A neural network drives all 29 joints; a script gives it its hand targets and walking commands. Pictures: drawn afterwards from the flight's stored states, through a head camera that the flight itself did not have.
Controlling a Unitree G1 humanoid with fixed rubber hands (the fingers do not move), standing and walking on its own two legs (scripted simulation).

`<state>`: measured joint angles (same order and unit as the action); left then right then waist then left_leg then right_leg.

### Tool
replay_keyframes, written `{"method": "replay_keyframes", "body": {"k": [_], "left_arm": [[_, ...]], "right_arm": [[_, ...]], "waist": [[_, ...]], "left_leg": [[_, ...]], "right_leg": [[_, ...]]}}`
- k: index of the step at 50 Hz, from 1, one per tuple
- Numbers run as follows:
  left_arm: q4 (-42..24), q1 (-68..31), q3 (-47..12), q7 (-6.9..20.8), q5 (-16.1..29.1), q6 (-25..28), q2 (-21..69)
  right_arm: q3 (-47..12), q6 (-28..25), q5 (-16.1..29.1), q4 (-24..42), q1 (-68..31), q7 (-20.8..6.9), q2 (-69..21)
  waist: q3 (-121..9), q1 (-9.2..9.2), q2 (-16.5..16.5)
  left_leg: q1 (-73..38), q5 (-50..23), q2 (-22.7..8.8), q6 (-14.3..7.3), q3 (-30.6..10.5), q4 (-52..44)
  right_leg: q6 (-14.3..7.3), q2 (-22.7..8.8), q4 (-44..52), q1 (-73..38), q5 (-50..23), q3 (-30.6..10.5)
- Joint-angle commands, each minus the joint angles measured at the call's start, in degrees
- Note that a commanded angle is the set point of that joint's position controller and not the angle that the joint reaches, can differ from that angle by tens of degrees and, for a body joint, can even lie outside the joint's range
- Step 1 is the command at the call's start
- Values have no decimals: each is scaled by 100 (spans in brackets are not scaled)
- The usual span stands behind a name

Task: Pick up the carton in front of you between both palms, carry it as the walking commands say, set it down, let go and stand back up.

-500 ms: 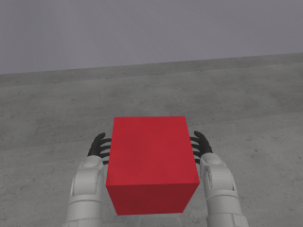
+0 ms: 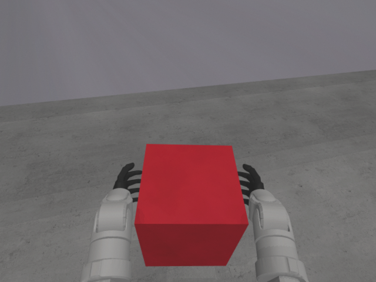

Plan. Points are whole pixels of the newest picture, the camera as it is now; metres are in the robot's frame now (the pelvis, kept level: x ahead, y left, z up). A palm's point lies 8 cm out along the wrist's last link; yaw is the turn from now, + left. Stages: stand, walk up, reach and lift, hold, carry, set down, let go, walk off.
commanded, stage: set down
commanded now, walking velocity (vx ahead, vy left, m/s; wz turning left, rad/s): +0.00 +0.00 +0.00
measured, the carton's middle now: (187, 207) +0.32 +0.00 -0.03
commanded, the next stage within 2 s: none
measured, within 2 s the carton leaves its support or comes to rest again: neither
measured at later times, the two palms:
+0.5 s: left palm (124, 205) +0.35 +0.17 -0.08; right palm (231, 199) +0.37 -0.13 -0.08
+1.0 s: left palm (134, 215) +0.41 +0.17 -0.24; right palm (220, 210) +0.43 -0.13 -0.24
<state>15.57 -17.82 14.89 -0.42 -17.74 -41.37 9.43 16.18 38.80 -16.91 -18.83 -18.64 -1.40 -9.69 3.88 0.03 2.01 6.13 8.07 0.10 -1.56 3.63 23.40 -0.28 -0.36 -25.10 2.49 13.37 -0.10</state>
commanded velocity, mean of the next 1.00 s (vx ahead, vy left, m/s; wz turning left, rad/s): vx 0.00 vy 0.00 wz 0.00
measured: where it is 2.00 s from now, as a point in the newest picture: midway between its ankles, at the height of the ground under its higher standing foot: outside the picture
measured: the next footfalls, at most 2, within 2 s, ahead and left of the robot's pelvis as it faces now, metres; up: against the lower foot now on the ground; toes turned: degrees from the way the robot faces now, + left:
none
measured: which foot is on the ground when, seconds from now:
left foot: down 0.00-1.00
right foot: down 0.00-1.00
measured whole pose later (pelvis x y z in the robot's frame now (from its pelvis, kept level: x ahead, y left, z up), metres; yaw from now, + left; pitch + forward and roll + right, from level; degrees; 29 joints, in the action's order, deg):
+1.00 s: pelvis -0.02 -0.03 -0.16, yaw +2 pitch +39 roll -1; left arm 33.2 -48.1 29.3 1.4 -16.7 -15.4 3.3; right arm 27.8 14.5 -14.3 -34.0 -48.5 2.7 -7.5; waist -6.8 1.4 2.1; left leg 92.5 21.3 -0.2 0.6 -1.7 74.3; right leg -2.1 4.0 -77.7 87.8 29.3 1.3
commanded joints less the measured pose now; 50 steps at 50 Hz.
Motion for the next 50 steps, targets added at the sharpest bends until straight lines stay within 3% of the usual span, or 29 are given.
{"method": "replay_keyframes", "body": {"k": [1,4,7,11,15,18,22,24,28,32,36,40,45,50], "left_arm": [[171,-3157,-2908,1425,1421,205,5497],[825,-3644,-2305,1391,1192,305,5530],[1654,-4194,-1301,1247,733,541,5230],[2068,-4457,-319,985,95,893,4487],[2147,-4147,196,817,-262,1375,3806],[2042,-4044,-67,800,-201,1954,3603],[1908,-4328,-878,873,181,2849,3961],[1846,-4496,-1394,870,406,3213,4281],[1513,-4769,-2362,786,814,3507,4531],[1222,-4989,-2694,858,968,3392,4400],[1508,-5064,-2341,1106,865,3067,4410],[1929,-5407,-1852,1366,704,2774,4351],[2256,-5810,-1549,1542,628,2626,4350],[2260,-6255,-1670,1489,794,2645,4369]], "right_arm": [[-2702,-231,1189,-35,-3234,-1386,-5134],[-2139,-386,890,-617,-3833,-1494,-4908],[-1246,-637,412,-1353,-4491,-1481,-4516],[-316,-976,-182,-1952,-4690,-1226,-4019],[256,-1403,-683,-2151,-4227,-1047,-3335],[129,-1958,-679,-2071,-3982,-994,-3217],[-507,-2834,-296,-2097,-4093,-977,-3684],[-1084,-3207,28,-1920,-4370,-943,-3890],[-2447,-3500,859,-1301,-4918,-836,-4218],[-2847,-3292,1110,-1039,-5048,-706,-4476],[-2739,-2900,1122,-1197,-5287,-694,-4802],[-2278,-2562,968,-1662,-5538,-782,-4981],[-1860,-2455,770,-1956,-5845,-803,-4843],[-1802,-2529,845,-1935,-6277,-763,-4609]], "waist": [[-1282,-37,-312],[-948,-43,-386],[-651,-33,-354],[-621,81,-180],[-861,68,-140],[-1403,2,-155],[-2524,-107,-261],[-3527,-114,-315],[-5814,49,-335],[-6773,126,-16],[-6222,337,69],[-5507,375,108],[-5442,254,-9],[-5962,139,-198]], "left_leg": [[-1420,704,207,118,-995,-338],[-1044,1609,83,82,-1213,-422],[-796,2117,72,55,-1309,-220],[-648,1729,210,59,-1176,335],[98,965,298,68,-1068,723],[528,-55,370,103,-929,1266],[887,-1191,462,229,-910,2023],[864,-1808,489,227,-948,2514],[896,-2808,553,175,-966,3473],[2109,-2258,651,115,-742,3950],[3598,-1098,731,78,-534,4161],[4809,-248,757,18,-417,4428],[5569,-251,792,39,-389,4911],[5970,-530,803,142,-399,5444]], "right_leg": [[-307,377,631,1322,548,-506],[-318,427,324,1476,857,-454],[-343,443,-35,1918,1067,-452],[-305,442,-336,2549,1213,-514],[-251,557,-788,3011,753,-436],[-225,648,-1145,3578,299,-422],[-144,766,-1680,4347,-165,-394],[-95,833,-2042,4776,-472,-374],[20,909,-2764,5188,-1253,-363],[149,895,-3290,5130,-1544,-363],[228,871,-3528,5411,-891,-431],[250,876,-3740,5936,-292,-465],[216,926,-4179,6578,-311,-409],[175,1008,-4805,7156,-482,-297]]}}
